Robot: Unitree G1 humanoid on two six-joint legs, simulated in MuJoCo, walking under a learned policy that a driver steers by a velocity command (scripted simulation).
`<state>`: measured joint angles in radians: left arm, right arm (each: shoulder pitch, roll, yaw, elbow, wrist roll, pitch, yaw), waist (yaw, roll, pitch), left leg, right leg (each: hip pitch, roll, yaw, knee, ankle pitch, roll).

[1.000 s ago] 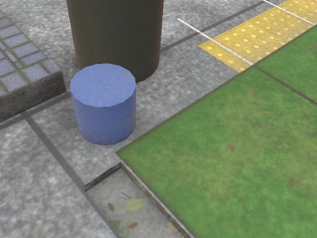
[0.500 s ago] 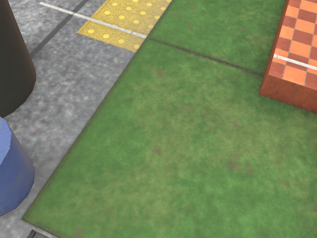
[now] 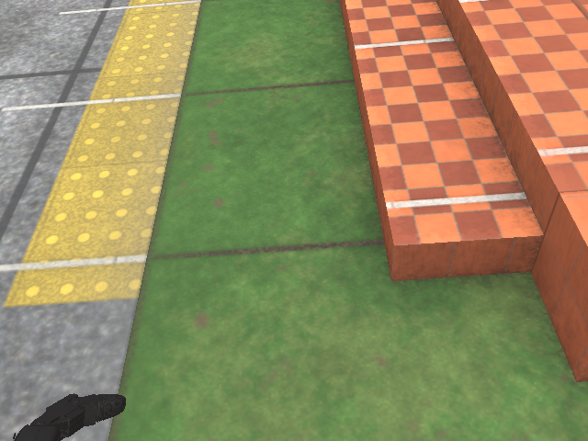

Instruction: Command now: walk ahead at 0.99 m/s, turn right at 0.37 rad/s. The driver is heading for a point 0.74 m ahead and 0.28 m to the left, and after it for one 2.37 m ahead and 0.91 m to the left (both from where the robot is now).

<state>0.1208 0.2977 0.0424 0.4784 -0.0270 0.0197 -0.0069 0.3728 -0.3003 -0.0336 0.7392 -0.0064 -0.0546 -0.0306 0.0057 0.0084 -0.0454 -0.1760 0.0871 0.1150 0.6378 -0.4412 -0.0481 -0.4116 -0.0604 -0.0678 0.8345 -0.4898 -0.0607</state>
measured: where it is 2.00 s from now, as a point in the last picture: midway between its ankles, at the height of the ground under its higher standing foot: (121, 389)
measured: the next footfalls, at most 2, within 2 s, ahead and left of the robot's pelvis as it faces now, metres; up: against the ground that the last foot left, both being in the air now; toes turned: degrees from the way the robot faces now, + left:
right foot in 0.02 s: +0.05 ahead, -0.08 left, -0.01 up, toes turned -4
left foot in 0.38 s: +0.46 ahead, +0.07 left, -0.01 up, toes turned +4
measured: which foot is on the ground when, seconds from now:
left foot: up 0.00-0.36, down 0.38-0.90, up 0.92-1.00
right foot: up 0.00-0.00, down 0.02-0.38, up 0.40-0.88, down 0.90-1.00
